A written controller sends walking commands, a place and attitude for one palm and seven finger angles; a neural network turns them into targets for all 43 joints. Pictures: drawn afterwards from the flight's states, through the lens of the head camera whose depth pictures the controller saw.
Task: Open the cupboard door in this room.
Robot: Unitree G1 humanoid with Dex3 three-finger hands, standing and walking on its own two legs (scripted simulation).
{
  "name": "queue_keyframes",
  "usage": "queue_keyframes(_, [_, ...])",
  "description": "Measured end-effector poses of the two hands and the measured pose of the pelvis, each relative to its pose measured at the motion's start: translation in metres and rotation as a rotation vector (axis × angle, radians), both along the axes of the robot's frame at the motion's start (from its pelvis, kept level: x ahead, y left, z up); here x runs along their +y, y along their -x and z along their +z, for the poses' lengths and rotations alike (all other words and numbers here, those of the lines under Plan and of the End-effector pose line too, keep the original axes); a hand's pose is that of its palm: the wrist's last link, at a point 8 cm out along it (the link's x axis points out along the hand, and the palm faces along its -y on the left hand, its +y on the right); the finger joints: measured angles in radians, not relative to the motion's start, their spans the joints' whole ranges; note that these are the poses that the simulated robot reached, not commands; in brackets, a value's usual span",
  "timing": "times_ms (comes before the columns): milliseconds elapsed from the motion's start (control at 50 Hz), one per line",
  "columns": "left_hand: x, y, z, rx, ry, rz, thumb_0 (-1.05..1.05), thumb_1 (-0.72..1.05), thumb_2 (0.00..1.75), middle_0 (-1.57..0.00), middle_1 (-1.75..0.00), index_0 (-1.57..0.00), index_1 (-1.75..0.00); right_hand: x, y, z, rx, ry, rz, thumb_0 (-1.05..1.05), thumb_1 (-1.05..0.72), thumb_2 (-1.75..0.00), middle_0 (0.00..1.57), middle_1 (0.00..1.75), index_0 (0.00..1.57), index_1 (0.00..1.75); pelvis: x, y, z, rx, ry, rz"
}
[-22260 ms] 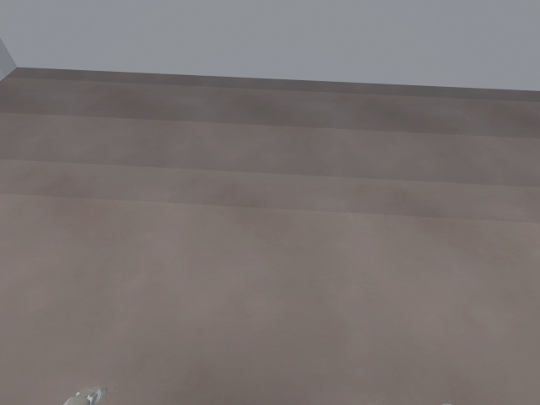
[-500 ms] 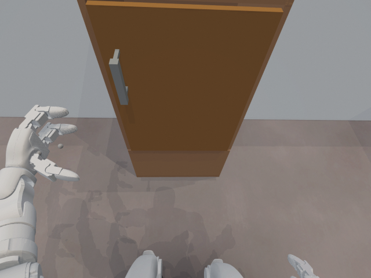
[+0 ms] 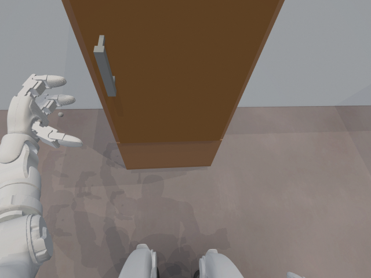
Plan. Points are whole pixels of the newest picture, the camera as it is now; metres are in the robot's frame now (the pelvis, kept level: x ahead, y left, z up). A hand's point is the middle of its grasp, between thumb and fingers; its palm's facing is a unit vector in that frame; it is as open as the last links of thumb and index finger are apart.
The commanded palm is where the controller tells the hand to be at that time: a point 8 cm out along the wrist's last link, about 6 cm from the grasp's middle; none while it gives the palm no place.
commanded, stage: move the hooked fingers beside the handle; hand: left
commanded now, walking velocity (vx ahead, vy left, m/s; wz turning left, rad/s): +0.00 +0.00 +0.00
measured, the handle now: (107, 67) +0.58 +0.18 +0.06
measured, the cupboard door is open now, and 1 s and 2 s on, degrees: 0 0 0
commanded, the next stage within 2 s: slide the fingers in behind the handle in 1.38 s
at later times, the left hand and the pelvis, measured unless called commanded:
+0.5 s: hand (77, 87) +0.51 +0.24 +0.06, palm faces +0.04 -1.00 +0.00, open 14.0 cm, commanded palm +0.50 +0.28 +0.06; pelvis +0.00 +0.00 -0.01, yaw -1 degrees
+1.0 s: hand (78, 84) +0.52 +0.24 +0.06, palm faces +0.05 -1.00 +0.00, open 14.0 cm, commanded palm +0.50 +0.27 +0.05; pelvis +0.01 +0.01 -0.01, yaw -1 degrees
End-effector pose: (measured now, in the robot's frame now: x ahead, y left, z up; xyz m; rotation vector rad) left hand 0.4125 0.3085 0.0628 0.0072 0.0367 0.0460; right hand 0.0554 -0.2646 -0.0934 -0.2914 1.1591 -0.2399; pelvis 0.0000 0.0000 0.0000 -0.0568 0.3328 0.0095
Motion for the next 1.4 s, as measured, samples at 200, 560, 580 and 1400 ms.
queue_keyframes(200, [-0.006, -0.027, -0.003, 0.005, 0.011, -0.002, -0.01, -0.5, 0.3, -0.3, -1.2, -0.3, -1.2, 0.001, 0.021, -0.004, 0.083, 0.011, -0.03, 0.01, -0.9, -0.9, 0.2, 0.3, 0.21, 0.3, 0.002, 0.001, -0.005, 0.025, 0.008, -0.003])
queue_keyframes(560, [-0.017, -0.084, 0.001, -0.002, 0.007, 0.003, -0.01, -0.5, 0.3, -0.3, -1.2, -0.3, -1.2, 0.003, 0.066, -0.008, 0.228, 0.019, -0.091, 0.01, -0.9, -0.9, 0.2, 0.3, 0.21, 0.3, 0.003, 0.001, -0.014, 0.09, 0.021, -0.014])
queue_keyframes(580, [-0.017, -0.087, 0.001, 0.0, 0.008, 0.003, -0.01, -0.5, 0.3, -0.3, -1.2, -0.3, -1.2, 0.003, 0.068, -0.008, 0.236, 0.018, -0.095, 0.01, -0.9, -0.9, 0.2, 0.3, 0.21, 0.3, 0.003, 0.001, -0.014, 0.093, 0.022, -0.015])
queue_keyframes(1400, [-0.011, -0.078, -0.003, -0.012, -0.008, 0.009, -0.01, -0.5, 0.3, -0.3, -1.2, -0.3, -1.2, 0.003, 0.05, -0.01, 0.223, 0.006, -0.076, 0.0, -0.9, -0.9, 0.2, 0.3, 0.21, 0.3, 0.002, -0.003, -0.014, 0.09, 0.026, -0.012])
